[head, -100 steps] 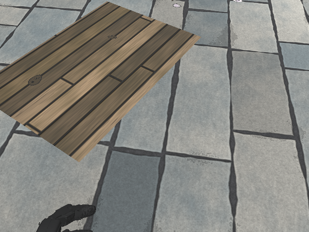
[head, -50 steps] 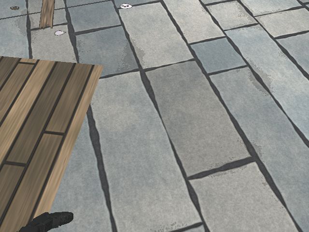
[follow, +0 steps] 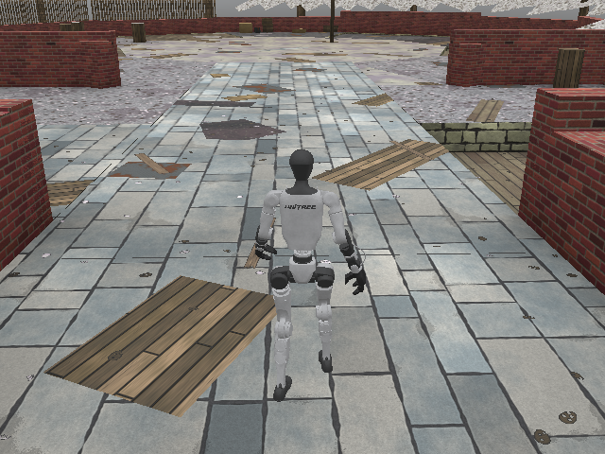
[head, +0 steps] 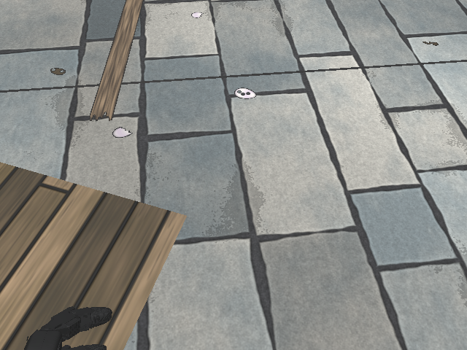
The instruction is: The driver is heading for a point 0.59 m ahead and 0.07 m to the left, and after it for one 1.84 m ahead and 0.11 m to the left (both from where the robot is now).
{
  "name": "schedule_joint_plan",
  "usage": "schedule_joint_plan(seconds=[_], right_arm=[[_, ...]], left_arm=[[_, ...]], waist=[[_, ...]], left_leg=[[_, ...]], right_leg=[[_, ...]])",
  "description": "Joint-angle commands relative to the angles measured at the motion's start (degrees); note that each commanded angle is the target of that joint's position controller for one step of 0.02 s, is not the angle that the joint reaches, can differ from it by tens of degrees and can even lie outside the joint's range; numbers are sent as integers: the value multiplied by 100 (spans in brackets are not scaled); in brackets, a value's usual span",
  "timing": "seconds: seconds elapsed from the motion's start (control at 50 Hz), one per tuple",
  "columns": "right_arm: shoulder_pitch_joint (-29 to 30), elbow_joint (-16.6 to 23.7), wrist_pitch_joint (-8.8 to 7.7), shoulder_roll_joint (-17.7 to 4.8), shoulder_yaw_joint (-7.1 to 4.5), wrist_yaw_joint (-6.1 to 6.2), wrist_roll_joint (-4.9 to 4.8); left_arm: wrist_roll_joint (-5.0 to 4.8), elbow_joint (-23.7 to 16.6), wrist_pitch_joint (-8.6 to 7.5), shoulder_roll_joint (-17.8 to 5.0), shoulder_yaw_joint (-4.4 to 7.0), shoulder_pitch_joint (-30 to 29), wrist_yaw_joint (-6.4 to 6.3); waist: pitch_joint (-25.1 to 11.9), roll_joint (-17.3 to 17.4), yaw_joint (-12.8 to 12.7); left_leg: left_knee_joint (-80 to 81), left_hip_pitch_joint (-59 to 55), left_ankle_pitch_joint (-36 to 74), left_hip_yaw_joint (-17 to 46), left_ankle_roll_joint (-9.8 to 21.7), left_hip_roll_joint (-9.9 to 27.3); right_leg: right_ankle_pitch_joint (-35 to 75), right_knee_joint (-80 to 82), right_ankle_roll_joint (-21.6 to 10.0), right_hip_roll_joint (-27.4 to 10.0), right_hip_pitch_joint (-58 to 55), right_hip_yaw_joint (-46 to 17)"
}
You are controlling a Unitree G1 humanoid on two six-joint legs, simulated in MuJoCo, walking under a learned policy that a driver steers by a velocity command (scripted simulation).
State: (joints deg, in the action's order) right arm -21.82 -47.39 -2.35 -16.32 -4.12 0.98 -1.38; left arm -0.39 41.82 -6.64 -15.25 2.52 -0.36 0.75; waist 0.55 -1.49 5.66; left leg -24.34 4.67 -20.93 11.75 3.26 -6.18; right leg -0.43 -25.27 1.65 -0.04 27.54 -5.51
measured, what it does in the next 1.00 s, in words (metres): walks ahead: right foot, then left foot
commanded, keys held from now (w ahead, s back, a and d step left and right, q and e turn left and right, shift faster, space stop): w+q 0.50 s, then w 0.08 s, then w+e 0.10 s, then e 0.32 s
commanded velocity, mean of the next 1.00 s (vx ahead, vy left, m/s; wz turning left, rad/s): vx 0.43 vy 0.00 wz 0.27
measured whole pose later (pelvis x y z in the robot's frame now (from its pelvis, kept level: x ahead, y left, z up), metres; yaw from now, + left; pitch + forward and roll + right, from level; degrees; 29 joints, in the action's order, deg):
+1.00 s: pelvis +0.49 +0.12 +0.00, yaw +15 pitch +2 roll +2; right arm -12.4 -44.4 -1.6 -15.3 -3.5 1.7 0.0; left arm -0.1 44.7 -2.7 -15.0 2.6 9.0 3.0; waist 1.7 -2.3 1.5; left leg -20.0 2.0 -19.9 -9.1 2.9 -3.4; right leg -2.2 -35.2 -0.2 -2.6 32.3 0.9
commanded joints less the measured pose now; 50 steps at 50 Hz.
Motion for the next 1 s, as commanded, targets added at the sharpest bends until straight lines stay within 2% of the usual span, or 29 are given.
schedule_joint_plan(seconds=[0.02,0.04,0.06,0.08,0.1,0.12,0.14,0.16,0.18,0.22,0.3,0.36,0.44,0.5,0.52,0.54,0.56,0.58,0.6,0.62,0.64,0.66,0.68,0.72,0.76,0.82,0.86,0.94,1.0], right_arm=[[271,456,-43,-534,-87,12,56],[92,576,-69,-209,11,6,95],[-555,763,-126,-178,64,-1,-69],[-393,610,-110,-770,-57,16,-117],[152,678,-79,-952,-120,6,-67],[374,719,-62,-852,-127,10,-13],[512,789,-51,-773,-143,-13,22],[503,822,-23,-660,-144,-52,-6],[498,863,7,-530,-123,-78,-36],[637,1000,54,-394,-93,-101,-22],[1025,1209,44,-318,-44,-174,-13],[1596,1396,0,-226,17,-282,-1],[2139,1706,15,-255,29,-409,-15],[1801,1760,63,-539,-113,-442,26],[1168,1614,79,-722,-228,-421,35],[201,1344,106,-1010,-404,-331,16],[-384,1201,148,-1528,-516,-195,11],[-218,1368,60,-1678,-452,-223,8],[-228,1298,7,-1130,-299,-264,73],[42,1267,-45,-989,-242,-268,101],[445,1244,-83,-832,-185,-267,102],[724,1250,-128,-627,-117,-270,146],[868,1246,-169,-546,-84,-269,190],[988,1130,-283,-577,-93,-265,219],[1026,986,-336,-633,-111,-215,265],[1161,878,-303,-589,-83,-101,296],[1043,768,-258,-654,-89,-31,277],[955,580,-37,-798,-157,74,173],[1135,607,146,-876,-208,181,53]], left_arm=[[59,-126,-168,-1029,358,998,-49],[116,-39,-145,-1376,444,1835,-103],[80,166,-40,-1634,515,2143,-49],[8,19,-14,-1017,376,1866,-35],[5,-30,19,-735,297,1611,-52],[62,-47,45,-677,257,1331,-48],[85,-6,59,-567,222,1188,-50],[113,30,54,-508,196,1118,-58],[100,79,33,-508,205,1116,-55],[64,177,-11,-614,248,1162,-54],[66,299,15,-840,314,1207,-78],[32,384,67,-972,332,1377,-103],[-69,549,191,-1172,386,1710,-111],[-128,543,305,-1426,460,1693,-161],[-142,555,346,-1462,461,1695,-182],[-116,561,347,-1333,394,1732,-202],[120,380,281,-760,197,1984,-156],[84,225,85,-511,44,2214,-62],[-175,252,-17,-1083,205,1680,16],[-286,121,-59,-1057,182,1324,37],[-203,181,-48,-949,164,1241,-11],[-115,252,17,-969,197,1305,-34],[-113,345,113,-930,201,1529,-21],[-85,485,280,-746,185,1770,-56],[-50,470,355,-639,177,1679,-104],[-20,381,324,-472,130,1360,-69],[3,232,293,-374,86,958,10],[8,-61,312,-531,141,729,186],[49,-162,327,-698,241,1063,296]], waist=[[-790,665,-920],[-1568,-201,-1130],[-1937,-2009,-817],[-1320,-1134,-935],[-660,-612,-1029],[-368,-274,-905],[-132,-307,-815],[-46,-400,-716],[-27,-494,-678],[18,-399,-658],[68,-213,-713],[215,-149,-929],[394,-146,-1036],[26,-413,-662],[-338,-377,-271],[-820,-172,232],[-1387,1008,180],[-2351,1635,-161],[-2049,798,163],[-1230,705,70],[-776,265,-189],[-533,372,-388],[-455,492,-562],[-318,451,-732],[-146,413,-777],[-75,502,-696],[-82,503,-476],[-111,538,-387],[-248,634,-611]], left_leg=[[-1007,795,1656,959,465,980],[-2700,1941,452,222,152,410],[-4119,3614,-1503,-270,-56,110],[-4736,4106,-1107,-103,-141,580],[-4810,4152,-570,-261,-179,745],[-4686,3939,-161,-378,-214,919],[-4474,3841,98,-377,-233,1065],[-4353,3632,248,-426,-230,1192],[-4265,3558,338,-512,-248,1244],[-4036,3685,584,-573,-319,1315],[-2950,3754,1582,-684,-386,1333],[-2007,3495,2268,-991,-303,1234],[-1352,3471,1959,-1274,-92,1102],[-1193,2551,1084,-1720,242,607],[-962,1615,1083,-1801,418,371],[-646,27,1463,-1617,640,279],[-640,-1984,1493,420,1163,1604],[365,-2916,671,3449,2116,2769],[601,-2649,550,2850,1767,2666],[617,-1798,967,1900,1527,2480],[674,-919,1495,1200,1298,2225],[807,-291,2014,716,1193,2040],[1016,132,2155,424,1143,1932],[1225,584,3436,-134,1161,1907],[1261,755,4425,-782,1055,1813],[1274,807,4518,-1616,749,1488],[1229,575,4478,-1783,666,1525],[752,-309,4626,-1715,679,1936],[-243,-541,5370,-1703,519,2036]], right_leg=[[-369,105,-471,-446,-2288,-206],[-813,96,-893,-1515,-3980,-1455],[-2068,606,-1630,-2501,-4936,-3861],[-2914,772,-1480,-2338,-4476,-3650],[-2534,847,-1231,-2052,-3767,-2636],[-1858,992,-1114,-1797,-3153,-2019],[-1282,1122,-1111,-1640,-2749,-1587],[-943,1271,-1064,-1481,-2440,-1159],[-716,1396,-1090,-1424,-2297,-885],[-235,1576,-1208,-1432,-2233,-459],[529,1692,-1206,-1381,-2354,356],[654,1690,-1087,-1315,-2432,880],[1077,1460,-952,-1548,-3041,1187],[3556,402,-774,-1580,-3329,1521],[4113,-495,-695,-1501,-3151,1624],[3630,-1745,-519,-1310,-2349,1723],[27,-3749,-257,-810,-295,1772],[-3387,-5229,-112,124,1151,671],[-3031,-5472,-180,-238,1649,81],[-2617,-5228,-272,-464,1760,210],[-2185,-4761,-275,-741,1514,244],[-1922,-4415,-249,-894,1171,213],[-1705,-4318,-224,-977,815,166],[-1527,-4106,-75,-909,528,220],[-1140,-3695,62,-764,608,172],[71,-2354,82,-583,358,275],[726,-1635,51,-467,236,445],[189,-1116,-107,-380,538,544],[-705,-886,-371,-108,229,811]])
Velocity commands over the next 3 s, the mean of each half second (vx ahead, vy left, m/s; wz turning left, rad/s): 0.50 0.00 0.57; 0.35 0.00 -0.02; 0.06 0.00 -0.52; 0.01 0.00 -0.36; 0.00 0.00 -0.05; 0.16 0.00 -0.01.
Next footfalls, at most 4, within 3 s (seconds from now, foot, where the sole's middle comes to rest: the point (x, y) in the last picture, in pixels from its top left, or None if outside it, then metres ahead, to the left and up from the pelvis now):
0.02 right None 0.18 -0.13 -0.77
0.54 left None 0.41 0.19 -0.77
1.04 right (194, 284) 0.68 0.07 -0.77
1.46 left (117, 304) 0.64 0.29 -0.77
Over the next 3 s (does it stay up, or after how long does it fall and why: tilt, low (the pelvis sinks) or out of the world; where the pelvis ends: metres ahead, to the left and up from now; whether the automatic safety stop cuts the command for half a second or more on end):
stays up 0.63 0.13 0.00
